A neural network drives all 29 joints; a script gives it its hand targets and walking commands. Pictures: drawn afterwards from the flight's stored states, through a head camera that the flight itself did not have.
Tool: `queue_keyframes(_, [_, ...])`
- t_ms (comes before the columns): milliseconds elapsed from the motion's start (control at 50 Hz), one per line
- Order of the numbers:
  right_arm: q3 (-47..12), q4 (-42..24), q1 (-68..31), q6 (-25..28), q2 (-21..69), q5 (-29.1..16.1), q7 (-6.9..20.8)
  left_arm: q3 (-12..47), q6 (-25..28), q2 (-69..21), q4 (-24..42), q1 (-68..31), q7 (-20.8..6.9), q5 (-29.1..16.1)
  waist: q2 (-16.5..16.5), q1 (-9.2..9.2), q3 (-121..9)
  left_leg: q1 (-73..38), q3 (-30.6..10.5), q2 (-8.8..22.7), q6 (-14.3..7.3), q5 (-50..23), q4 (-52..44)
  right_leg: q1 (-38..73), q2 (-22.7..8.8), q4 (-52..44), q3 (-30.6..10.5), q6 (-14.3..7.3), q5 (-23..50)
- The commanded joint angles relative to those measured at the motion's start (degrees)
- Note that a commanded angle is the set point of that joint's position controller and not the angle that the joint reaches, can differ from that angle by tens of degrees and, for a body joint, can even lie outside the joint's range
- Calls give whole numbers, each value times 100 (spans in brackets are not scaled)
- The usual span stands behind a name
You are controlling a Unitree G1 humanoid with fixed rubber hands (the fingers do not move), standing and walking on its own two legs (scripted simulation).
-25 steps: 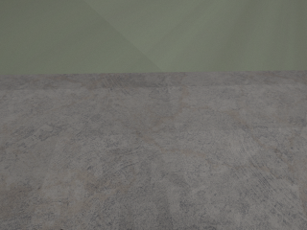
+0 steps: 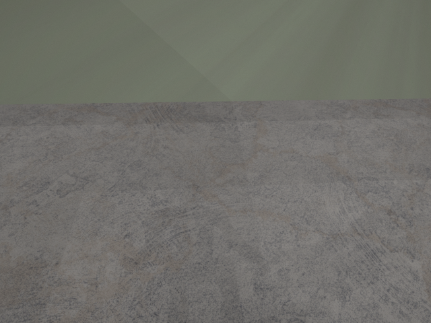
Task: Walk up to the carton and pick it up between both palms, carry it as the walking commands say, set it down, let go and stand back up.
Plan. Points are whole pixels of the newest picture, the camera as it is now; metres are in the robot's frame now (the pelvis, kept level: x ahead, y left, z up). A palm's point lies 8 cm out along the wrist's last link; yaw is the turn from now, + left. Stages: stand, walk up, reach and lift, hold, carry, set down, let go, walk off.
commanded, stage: walk up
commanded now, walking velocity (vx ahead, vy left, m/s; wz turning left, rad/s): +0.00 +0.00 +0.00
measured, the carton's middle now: out of the picture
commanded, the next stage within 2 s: none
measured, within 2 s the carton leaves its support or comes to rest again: neither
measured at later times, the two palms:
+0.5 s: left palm out of the picture +0.10 +0.27 -0.17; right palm out of the picture -0.02 -0.23 -0.13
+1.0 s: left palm (125, 303) +0.19 +0.20 -0.13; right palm out of the picture -0.10 -0.22 -0.16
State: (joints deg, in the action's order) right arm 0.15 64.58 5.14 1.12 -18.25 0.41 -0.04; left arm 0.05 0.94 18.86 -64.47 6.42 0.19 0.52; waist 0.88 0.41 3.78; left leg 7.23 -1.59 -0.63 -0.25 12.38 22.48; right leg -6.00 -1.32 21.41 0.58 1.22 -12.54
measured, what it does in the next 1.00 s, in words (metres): steps on the spot, turning right: right foot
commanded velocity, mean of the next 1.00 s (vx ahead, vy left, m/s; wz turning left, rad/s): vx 0.00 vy -0.01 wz -0.46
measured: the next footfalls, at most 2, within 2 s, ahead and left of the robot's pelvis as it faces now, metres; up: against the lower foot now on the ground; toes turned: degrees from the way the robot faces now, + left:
right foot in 0.82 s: -0.05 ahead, -0.09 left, +0.00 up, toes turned -30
left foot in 1.14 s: +0.10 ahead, +0.12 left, +0.00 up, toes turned -29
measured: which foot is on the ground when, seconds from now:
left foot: down 0.00-0.84, up 0.86-1.00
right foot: down 0.00-0.38, up 0.40-0.80, down 0.82-1.00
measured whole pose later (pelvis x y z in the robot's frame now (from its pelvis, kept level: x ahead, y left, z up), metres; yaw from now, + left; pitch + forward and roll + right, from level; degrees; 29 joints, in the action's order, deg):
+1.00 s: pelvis -0.03 +0.04 -0.02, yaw -30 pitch -1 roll -1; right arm 1.9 53.5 9.4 -3.0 -16.0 -0.6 -0.2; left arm -2.6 -2.6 11.6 -50.5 7.8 0.6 0.9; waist -3.5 -1.8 6.0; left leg 23.2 3.6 4.6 4.6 30.4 56.6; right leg -16.1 0.8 34.7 0.3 0.0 -17.9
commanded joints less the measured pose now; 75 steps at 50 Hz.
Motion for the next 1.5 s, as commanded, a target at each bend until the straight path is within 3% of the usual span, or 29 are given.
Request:
queue_keyframes(0, [226,-344,-266,105,-1294,-5,-68,-221,104,1179,304,-186,57,-6,-107,-5,-509,-19,-577,676,-166,-1221,-433,50,-615,-388,-527,-268,846])
queue_keyframes(60, [227,-342,-262,104,-1295,-5,-69,-222,101,1180,298,-187,58,-6,-103,-4,-506,-24,-578,676,-165,-1244,-440,64,-618,-394,-525,-269,867])
queue_keyframes(80, [215,-169,868,-164,-1410,87,-242,-414,-154,907,513,7,-33,33,462,-246,-591,-884,-903,1290,-327,559,164,-836,-374,534,-244,-255,652])
queue_keyframes(100, [333,-401,476,-271,-1256,68,-352,-359,-210,455,547,4,-91,-70,-256,-196,32,-388,-133,1053,-264,-337,278,-1412,-448,560,-419,-85,1096])
queue_keyframes(120, [335,-528,391,-341,-1204,71,-376,-403,-211,531,687,125,-105,-17,-267,-90,92,-130,178,845,-231,-504,586,-1347,-617,454,-763,-187,1177])
queue_keyframes(200, [283,-928,400,-349,-823,60,-363,-617,-227,1006,957,399,-105,89,759,-42,-122,1101,426,281,153,806,1734,-721,-1442,-159,-2375,-730,1777])
queue_keyframes(260, [214,-1195,268,-286,-569,-3,-298,-655,-320,969,1107,501,-35,154,1204,72,-248,1183,168,232,129,1561,1978,-778,-1418,-224,-2683,-819,2002])
queue_keyframes(300, [209,-1168,684,-168,-566,-39,-258,-648,-374,801,1337,51,-13,79,1097,-246,-451,185,298,365,84,709,910,-1376,-919,253,-2004,-472,1767])
queue_keyframes(320, [254,-1113,936,-106,-760,-2,-263,-608,-379,512,1501,-174,-12,11,492,-401,-497,-428,-119,913,-6,25,46,-1929,-389,1013,-1366,-100,1244])
queue_keyframes(340, [356,-1151,952,-101,-1116,92,-281,-573,-397,103,1659,-179,22,-20,-1065,-343,-608,-897,-1252,2094,-414,-1097,-487,-2753,481,2715,-258,244,-746])
queue_keyframes(360, [367,-1271,881,-137,-1235,109,-276,-607,-478,237,1737,-137,71,76,-1031,-217,-791,-570,-1620,2681,-820,-2160,-490,-2706,331,3866,-353,322,-2232])
queue_keyframes(480, [350,-1511,601,-84,-556,88,-329,-612,-515,50,1587,367,-128,26,-1041,54,-742,-998,-117,2051,-831,-3368,-126,-3017,-111,4886,-263,344,-1266])
queue_keyframes(680, [425,-1475,1022,-150,-629,54,-214,-490,-533,-178,1761,-79,-216,-69,-1004,-124,-855,-740,534,2115,-736,-2816,183,-1775,-149,2394,230,90,-1377])
queue_keyframes(760, [403,-1485,814,-244,-587,-44,-100,-580,-339,148,1600,610,-105,-6,-128,175,-991,327,1063,1754,-216,-1365,1394,-204,-545,326,139,-267,805])
queue_keyframes(780, [333,-1582,810,-246,-280,-83,-95,-703,-249,730,1598,761,-40,99,1505,178,-1038,1608,1367,1075,89,1076,2673,450,-1789,-135,-1534,-777,2620])
queue_keyframes(800, [273,-1619,662,-312,-84,-21,-115,-742,-218,1021,1641,701,14,81,1794,157,-792,2531,923,526,327,2218,3624,470,-2265,-110,-2530,-1147,3820])
queue_keyframes(840, [299,-1743,119,-338,-331,-121,-73,-670,-241,840,1489,710,117,68,1373,284,-381,2614,279,628,499,2054,3961,-42,-1942,-12,-2390,-1326,3454])
queue_keyframes(900, [316,-1555,605,-277,-415,-114,-23,-678,-257,755,1816,231,148,32,1481,-29,-683,2539,407,607,555,1870,3518,155,-1532,-60,-1605,-1092,2895])
queue_keyframes(1040, [254,-1542,861,-194,-210,-56,-140,-686,-350,601,1671,239,40,36,928,-77,-680,841,687,281,449,907,1220,-823,-1124,98,-1693,-814,2163])
queue_keyframes(1080, [362,-1416,1403,-125,-552,7,-175,-655,-346,309,1767,78,3,-18,-168,-413,-721,-414,-34,1040,254,-271,-140,-1869,-484,940,-1081,-243,958])
queue_keyframes(1100, [490,-1408,1613,-133,-1119,103,-202,-585,-322,-73,1934,111,-2,-48,-1842,-535,-876,-1061,-1475,2334,-179,-868,-648,-2929,380,2303,-134,174,-392])
queue_keyframes(1120, [441,-1508,1378,-191,-1102,58,-215,-600,-380,22,1924,238,37,35,-1743,-343,-866,-797,-1619,2820,-655,-1618,-666,-2925,323,3318,-124,272,-2292])
queue_keyframes(1160, [370,-1656,578,-216,-738,44,-231,-641,-466,180,1842,554,-40,-15,-1075,-8,-791,296,-958,2563,-739,-355,-670,-2256,88,4084,-330,237,-1930])
queue_keyframes(1260, [294,-1825,240,-198,-546,95,-239,-563,-517,125,1695,652,-209,-43,-1599,30,-320,520,29,1945,-684,173,-725,-2308,-17,4153,-42,249,-1237])
queue_keyframes(1380, [364,-1788,450,-249,-619,128,-133,-447,-444,52,1713,622,-231,-55,-1288,-52,-392,409,211,2217,-645,88,-291,-1497,-140,2080,258,76,-1263])
queue_keyframes(1420, [351,-1753,402,-296,-606,73,-77,-501,-335,169,1635,1035,-188,-1,-943,185,-476,755,466,2152,-366,-191,360,-646,-185,741,367,-66,-347])
queue_keyframes(1440, [316,-1714,543,-316,-420,36,-47,-566,-238,386,1607,1133,-142,58,-55,193,-478,1000,849,1783,-159,-232,1412,-378,-657,-12,-301,-253,164])
queue_keyframes(1460, [228,-1847,601,-334,-13,3,-61,-704,-154,1009,1682,1098,-76,105,1857,120,-511,2095,1211,934,177,1578,2845,-145,-1955,-610,-2230,-790,1251])
queue_keyframes(1480, [218,-1918,416,-390,-17,87,-101,-701,-133,1167,1751,929,-19,100,1741,61,-216,2474,713,631,379,2035,3631,-587,-2312,-702,-3004,-1133,1723])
